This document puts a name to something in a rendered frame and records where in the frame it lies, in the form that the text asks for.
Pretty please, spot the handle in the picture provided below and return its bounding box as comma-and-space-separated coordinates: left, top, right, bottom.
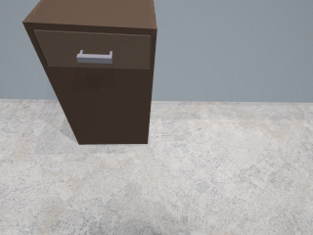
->
76, 50, 113, 64

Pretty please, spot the drawer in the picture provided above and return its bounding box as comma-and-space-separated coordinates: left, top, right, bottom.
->
33, 29, 151, 69

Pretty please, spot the cabinet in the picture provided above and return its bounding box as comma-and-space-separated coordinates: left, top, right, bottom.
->
22, 0, 157, 145

